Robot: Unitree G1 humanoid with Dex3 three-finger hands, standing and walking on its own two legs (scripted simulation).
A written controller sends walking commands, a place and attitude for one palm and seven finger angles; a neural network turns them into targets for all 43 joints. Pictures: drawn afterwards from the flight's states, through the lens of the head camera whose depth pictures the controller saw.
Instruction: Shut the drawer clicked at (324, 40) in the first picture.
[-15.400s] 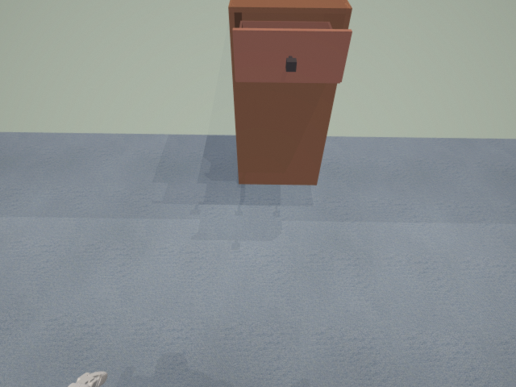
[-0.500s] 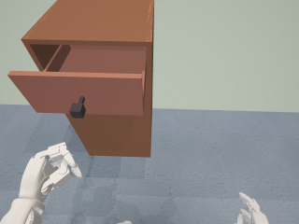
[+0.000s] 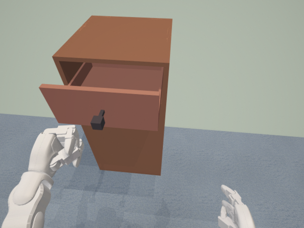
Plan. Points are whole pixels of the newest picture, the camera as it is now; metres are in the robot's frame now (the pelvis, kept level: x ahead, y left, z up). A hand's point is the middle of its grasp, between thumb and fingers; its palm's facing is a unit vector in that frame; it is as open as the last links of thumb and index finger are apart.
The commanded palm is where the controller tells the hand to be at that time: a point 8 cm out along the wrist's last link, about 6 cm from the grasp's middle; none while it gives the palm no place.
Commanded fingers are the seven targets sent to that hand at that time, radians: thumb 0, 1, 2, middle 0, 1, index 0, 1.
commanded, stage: raise the hand and make a fist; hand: left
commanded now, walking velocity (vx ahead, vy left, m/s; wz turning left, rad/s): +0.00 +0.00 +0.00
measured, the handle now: (99, 118) +0.43 +0.23 +0.02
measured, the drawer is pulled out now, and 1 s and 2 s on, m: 0.16 0.16 0.16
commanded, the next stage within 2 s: bring the fist close to the handle in 0.34 s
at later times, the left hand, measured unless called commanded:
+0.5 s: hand (87, 153) +0.24 +0.18 +0.12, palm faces +0.03 -1.00 -0.07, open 3.3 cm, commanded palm +0.22 +0.24 +0.12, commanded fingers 0.00 0.90 0.90 -1.40 -1.60 -1.40 -1.60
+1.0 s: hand (101, 144) +0.30 +0.18 +0.07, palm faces +0.02 -1.00 -0.04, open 3.3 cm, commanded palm +0.28 +0.23 +0.07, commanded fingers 0.00 0.90 0.90 -1.40 -1.60 -1.40 -1.60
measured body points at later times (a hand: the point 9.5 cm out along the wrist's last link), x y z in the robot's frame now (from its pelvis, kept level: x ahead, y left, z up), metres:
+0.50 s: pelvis -0.01 -0.03 +0.00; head -0.02 -0.05 +0.45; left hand +0.24 +0.23 +0.12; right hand +0.16 -0.27 -0.07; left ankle +0.01 +0.08 -0.73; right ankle -0.02 -0.11 -0.73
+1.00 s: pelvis +0.00 -0.03 -0.01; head +0.03 -0.04 +0.44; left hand +0.30 +0.23 +0.07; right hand +0.14 -0.28 -0.10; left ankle +0.01 +0.08 -0.73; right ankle -0.02 -0.11 -0.73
